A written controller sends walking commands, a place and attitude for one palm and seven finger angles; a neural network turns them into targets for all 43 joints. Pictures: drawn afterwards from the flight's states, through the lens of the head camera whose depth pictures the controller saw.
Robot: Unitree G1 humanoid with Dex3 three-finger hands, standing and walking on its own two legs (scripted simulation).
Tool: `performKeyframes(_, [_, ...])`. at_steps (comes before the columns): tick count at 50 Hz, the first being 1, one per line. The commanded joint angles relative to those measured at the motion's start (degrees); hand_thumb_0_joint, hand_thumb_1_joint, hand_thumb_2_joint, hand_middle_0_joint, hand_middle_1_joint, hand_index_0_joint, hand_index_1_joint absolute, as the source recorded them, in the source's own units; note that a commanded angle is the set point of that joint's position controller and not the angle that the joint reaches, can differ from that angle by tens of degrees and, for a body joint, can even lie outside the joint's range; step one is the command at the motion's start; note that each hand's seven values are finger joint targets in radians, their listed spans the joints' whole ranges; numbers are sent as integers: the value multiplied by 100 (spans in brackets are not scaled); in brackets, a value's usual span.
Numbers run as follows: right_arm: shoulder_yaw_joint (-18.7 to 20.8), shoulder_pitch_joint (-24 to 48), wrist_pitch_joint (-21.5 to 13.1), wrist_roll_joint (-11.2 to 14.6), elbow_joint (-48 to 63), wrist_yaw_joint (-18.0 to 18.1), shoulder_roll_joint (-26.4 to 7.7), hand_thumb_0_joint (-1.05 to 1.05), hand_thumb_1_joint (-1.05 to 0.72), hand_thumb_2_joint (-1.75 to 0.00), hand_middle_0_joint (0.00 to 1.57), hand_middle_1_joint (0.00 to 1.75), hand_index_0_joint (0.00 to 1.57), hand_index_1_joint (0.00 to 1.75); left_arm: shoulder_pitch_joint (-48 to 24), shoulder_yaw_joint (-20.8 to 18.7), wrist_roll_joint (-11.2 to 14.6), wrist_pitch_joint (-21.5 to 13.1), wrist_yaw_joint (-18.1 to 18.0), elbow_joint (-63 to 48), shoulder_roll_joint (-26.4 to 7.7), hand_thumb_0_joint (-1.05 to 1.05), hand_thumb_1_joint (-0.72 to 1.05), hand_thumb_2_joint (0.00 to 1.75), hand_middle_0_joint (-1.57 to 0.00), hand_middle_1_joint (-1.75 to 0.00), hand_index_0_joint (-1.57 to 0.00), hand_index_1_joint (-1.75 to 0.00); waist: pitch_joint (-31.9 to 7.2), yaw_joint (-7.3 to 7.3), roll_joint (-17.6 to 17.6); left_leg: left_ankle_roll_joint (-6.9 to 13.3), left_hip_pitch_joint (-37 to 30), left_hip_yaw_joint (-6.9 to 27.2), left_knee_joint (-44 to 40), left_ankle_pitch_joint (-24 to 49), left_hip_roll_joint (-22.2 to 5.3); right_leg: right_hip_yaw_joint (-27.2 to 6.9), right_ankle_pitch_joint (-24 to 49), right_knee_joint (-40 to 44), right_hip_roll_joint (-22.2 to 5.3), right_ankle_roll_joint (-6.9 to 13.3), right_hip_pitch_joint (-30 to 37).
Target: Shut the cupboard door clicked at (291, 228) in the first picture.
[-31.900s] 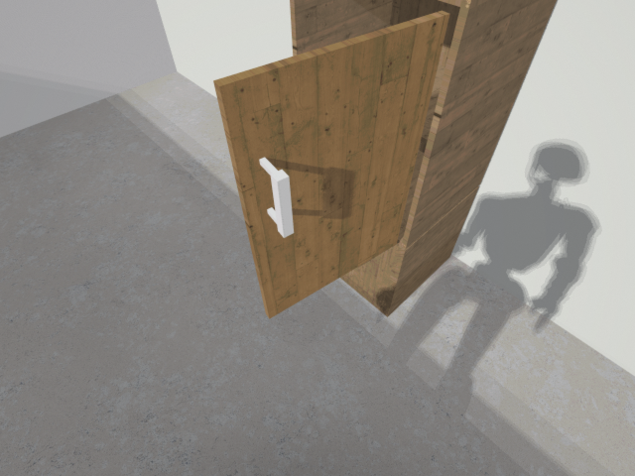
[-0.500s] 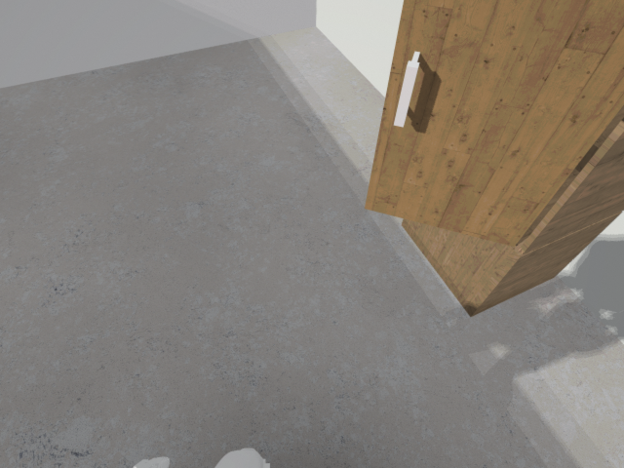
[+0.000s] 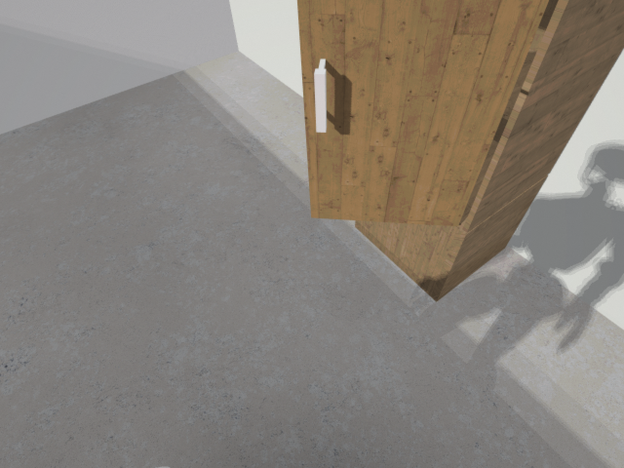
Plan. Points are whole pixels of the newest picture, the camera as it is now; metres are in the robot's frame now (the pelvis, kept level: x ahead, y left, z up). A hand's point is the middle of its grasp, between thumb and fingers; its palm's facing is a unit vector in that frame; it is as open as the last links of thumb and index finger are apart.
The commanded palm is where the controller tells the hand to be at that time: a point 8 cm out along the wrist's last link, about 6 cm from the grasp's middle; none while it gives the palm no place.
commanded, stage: take the last steps up to it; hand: left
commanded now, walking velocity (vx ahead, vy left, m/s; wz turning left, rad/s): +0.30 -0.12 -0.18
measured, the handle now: (321, 96) +0.76 +0.01 +0.06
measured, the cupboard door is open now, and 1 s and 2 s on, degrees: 47 47 47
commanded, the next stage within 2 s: come to a stop and stand still in 0.74 s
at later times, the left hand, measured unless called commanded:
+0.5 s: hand (205, 451) +0.17 +0.18 -0.16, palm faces -0.08 -0.99 -0.15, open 7.4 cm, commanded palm none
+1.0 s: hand (292, 343) +0.34 +0.06 -0.16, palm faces -0.06 -0.98 -0.20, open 7.2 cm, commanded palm none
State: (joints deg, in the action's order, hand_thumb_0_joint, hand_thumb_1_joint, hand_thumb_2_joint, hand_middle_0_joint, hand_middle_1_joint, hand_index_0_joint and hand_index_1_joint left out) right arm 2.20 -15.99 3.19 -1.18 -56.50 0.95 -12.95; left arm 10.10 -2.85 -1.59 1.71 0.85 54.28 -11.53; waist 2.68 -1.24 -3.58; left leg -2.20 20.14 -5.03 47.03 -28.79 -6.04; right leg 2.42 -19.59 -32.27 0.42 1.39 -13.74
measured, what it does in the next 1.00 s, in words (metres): walks ahead: left foot, then right foot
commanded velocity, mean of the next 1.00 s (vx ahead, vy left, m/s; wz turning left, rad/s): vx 0.15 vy -0.04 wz -0.06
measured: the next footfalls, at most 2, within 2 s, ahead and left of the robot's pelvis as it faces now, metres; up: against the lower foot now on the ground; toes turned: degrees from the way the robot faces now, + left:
left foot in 0.30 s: +0.15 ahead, +0.11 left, +0.00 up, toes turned +5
right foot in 0.72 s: +0.29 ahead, -0.24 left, +0.00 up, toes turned -6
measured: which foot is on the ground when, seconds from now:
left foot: up 0.00-0.28, down 0.30-0.72, up 0.74-1.00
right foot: down 0.00-0.30, up 0.32-0.70, down 0.72-1.00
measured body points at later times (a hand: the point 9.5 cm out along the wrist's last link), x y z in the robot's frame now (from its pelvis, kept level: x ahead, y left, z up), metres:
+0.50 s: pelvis +0.12 -0.01 +0.02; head +0.15 +0.02 +0.46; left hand +0.18 +0.23 -0.15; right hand +0.11 -0.24 -0.12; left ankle +0.11 +0.11 -0.73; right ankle +0.10 -0.15 -0.65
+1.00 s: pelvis +0.29 -0.11 +0.01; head +0.32 -0.11 +0.46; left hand +0.35 +0.11 -0.15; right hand +0.31 -0.35 -0.14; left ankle +0.32 +0.00 -0.71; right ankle +0.28 -0.20 -0.73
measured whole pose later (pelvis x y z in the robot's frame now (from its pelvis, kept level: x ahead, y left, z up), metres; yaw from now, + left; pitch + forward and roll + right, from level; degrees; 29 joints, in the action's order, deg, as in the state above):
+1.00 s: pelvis +0.29 -0.11 +0.01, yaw -5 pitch +1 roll -1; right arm 1.4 -11.9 0.1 -0.6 -59.2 1.3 -10.1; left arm 11.7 -1.7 -1.4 -2.4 -1.8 61.3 -9.1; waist 2.8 0.1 -0.9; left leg -2.1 22.5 -4.3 40.6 -18.5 -3.5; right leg 8.5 -13.1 -25.0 0.9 3.2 -12.9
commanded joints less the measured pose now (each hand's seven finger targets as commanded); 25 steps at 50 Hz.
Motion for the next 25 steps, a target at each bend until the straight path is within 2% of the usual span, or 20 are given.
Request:
performKeyframes(1, [188,699,-241,-59,637,-43,-667,0,-90,-90,20,30,20,30,513,-273,34,-151,-132,-155,-1005,0,90,90,-20,-30,-20,-30,200,328,1823,-20,2028,380,1711,223,-5,-2101,-370,2160,-1536,1059,912])
performKeyframes(2, [203,596,-257,-74,577,-81,-634,0,-90,-90,20,30,20,30,408,-211,43,-209,-131,-175,-863,0,90,90,-20,-30,-20,-30,182,202,1588,-50,1774,357,1627,511,-34,-1653,58,2075,-1390,1007,716])
performKeyframes(3, [196,495,-255,-75,526,-110,-546,0,-90,-90,20,30,20,30,360,-189,41,-259,-121,-181,-813,0,90,90,-20,-30,-20,-30,167,100,1338,-83,1531,266,1501,712,-3,-1371,305,2070,-1289,972,522])
performKeyframes(4, [186,400,-249,-72,481,-129,-479,0,-90,-90,20,30,20,30,327,-182,37,-295,-115,-161,-832,0,90,90,-20,-30,-20,-30,124,38,1244,-105,1336,198,1321,858,9,-1238,288,2104,-1243,966,391])
performKeyframes(5, [187,379,-259,-66,464,-152,-406,0,-90,-90,20,30,20,30,345,-188,24,-325,-123,-132,-844,0,90,90,-20,-30,-20,-30,132,18,1036,-113,1183,149,1095,965,1,-1186,210,2154,-1243,968,315])
performKeyframes(6, [178,361,-264,-69,480,-159,-371,0,-90,-90,20,30,20,30,380,-191,20,-341,-116,-114,-887,0,90,90,-20,-30,-20,-30,79,10,997,-122,1085,98,783,999,24,-1165,157,2175,-1228,998,334])
performKeyframes(8, [170,535,-316,-64,543,-156,-332,0,-90,-90,20,30,20,30,547,-201,5,-353,-96,-2,-907,0,90,90,-20,-30,-20,-30,147,122,1021,-111,950,15,84,926,64,-1288,183,2137,-1259,1074,402])
performKeyframes(10, [157,532,-405,-50,567,-139,-270,0,-90,-90,20,30,20,30,661,-230,-15,-358,-82,139,-957,0,90,90,-20,-30,-20,-30,56,163,1001,-59,704,-23,-567,786,129,-1409,412,1926,-1335,1120,640])
performKeyframes(11, [149,386,-447,-48,529,-112,-301,0,-90,-90,20,30,20,30,652,-230,0,-351,-72,164,-966,0,90,90,-20,-30,-20,-30,12,90,922,-37,366,-64,-948,930,174,-1423,457,1771,-1311,1092,555])
performKeyframes(12, [145,96,-486,-51,428,-83,-327,0,-90,-90,20,30,20,30,545,-234,23,-339,-58,175,-954,0,90,90,-20,-30,-20,-30,-8,-70,831,-34,-150,-160,-1398,1281,249,-1306,385,1555,-1190,986,335])
performKeyframes(13, [149,-262,-538,-64,275,-51,-395,0,-90,-90,20,30,20,30,469,-230,64,-322,-43,198,-883,0,90,90,-20,-30,-20,-30,-107,-221,666,-37,-951,-226,-1919,1683,313,-1133,345,1141,-966,824,-79])
performKeyframes(14, [204,-786,-606,-90,74,-1,-709,0,-90,-90,20,30,20,30,541,-185,97,-316,-16,189,-635,0,90,90,-20,-30,-20,-30,-378,-411,-170,80,-1976,394,-2392,1467,-76,-833,389,87,-572,577,-683])
performKeyframes(15, [346,-1388,-637,-173,-43,38,-1317,0,-90,-90,20,30,20,30,737,-106,129,-317,44,104,-275,0,90,90,-20,-30,-20,-30,-745,-548,-1662,611,-2882,2451,-2903,934,-1606,-108,-597,-1560,90,212,-1867])
performKeyframes(16, [351,-1658,-583,-169,-34,106,-1531,0,-90,-90,20,30,20,30,389,-93,60,-312,56,-101,-443,0,90,90,-20,-30,-20,-30,-581,-687,-1436,1053,-2654,3354,-3492,468,-2379,-246,-1332,-2764,114,164,-2336])
performKeyframes(17, [295,-1375,-552,-145,4,120,-1326,0,-90,-90,20,30,20,30,156,-164,-33,-249,61,-91,-618,0,90,90,-20,-30,-20,-30,-74,-535,-780,1030,-1964,3032,-3656,134,-2250,-555,-985,-3283,-195,159,-2463])
performKeyframes(19, [167,-771,-590,-122,140,138,-898,0,-90,-90,20,30,20,30,97,-215,-56,-221,144,-10,-525,0,90,90,-20,-30,-20,-30,422,-253,-674,841,-1119,2184,-3791,411,-1834,-531,-200,-3556,-451,56,-2443])
performKeyframes(20, [110,-661,-640,-111,143,138,-757,0,-90,-90,20,30,20,30,133,-204,-47,-211,186,28,-491,0,90,90,-20,-30,-20,-30,505,-153,-572,800,-1002,1755,-3804,849,-1683,-479,35,-3465,-496,-4,-2348])
performKeyframes(21, [105,-655,-673,-117,112,141,-721,0,-90,-90,20,30,20,30,261,-196,-39,-191,200,75,-371,0,90,90,-20,-30,-20,-30,353,-69,-492,744,-1220,1239,-3695,1522,-1507,-432,251,-3328,-472,-59,-2337])
performKeyframes(23, [119,-739,-699,-101,25,136,-710,0,-90,-90,20,30,20,30,287,-162,-3,-162,198,93,-243,0,90,90,-20,-30,-20,-30,120,-30,-492,794,-1450,665,-3569,2273,-1357,-290,423,-2858,-505,-128,-2228])
performKeyframes(25, [137,-792,-687,-88,-34,107,-663,0,-90,-90,20,30,20,30,101,-119,10,-149,200,55,-183,0,90,90,-20,-30,-20,-30,177,-60,-512,792,-1369,319,-3588,2423,-1229,-109,659,-2221,-550,-161,-2035])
